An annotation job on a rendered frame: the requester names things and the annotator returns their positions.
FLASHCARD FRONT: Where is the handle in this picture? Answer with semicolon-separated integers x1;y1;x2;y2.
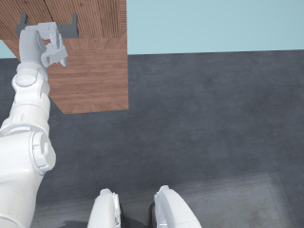
15;13;79;39

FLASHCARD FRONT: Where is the left robot forearm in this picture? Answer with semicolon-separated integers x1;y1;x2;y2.
0;62;50;138

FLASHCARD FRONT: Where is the cabinet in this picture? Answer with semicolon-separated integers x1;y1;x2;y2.
2;0;129;114

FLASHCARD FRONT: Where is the right robot shin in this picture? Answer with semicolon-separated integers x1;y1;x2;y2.
155;185;169;228

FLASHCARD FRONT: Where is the robot right thigh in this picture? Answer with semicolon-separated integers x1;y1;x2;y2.
154;189;202;228

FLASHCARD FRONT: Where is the robot left upper arm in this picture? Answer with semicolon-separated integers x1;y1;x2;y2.
0;130;56;228

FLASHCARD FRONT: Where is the drawer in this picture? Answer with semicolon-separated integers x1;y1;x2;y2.
0;0;121;40

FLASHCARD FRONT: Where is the left robot hand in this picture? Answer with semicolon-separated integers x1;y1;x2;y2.
19;22;68;71

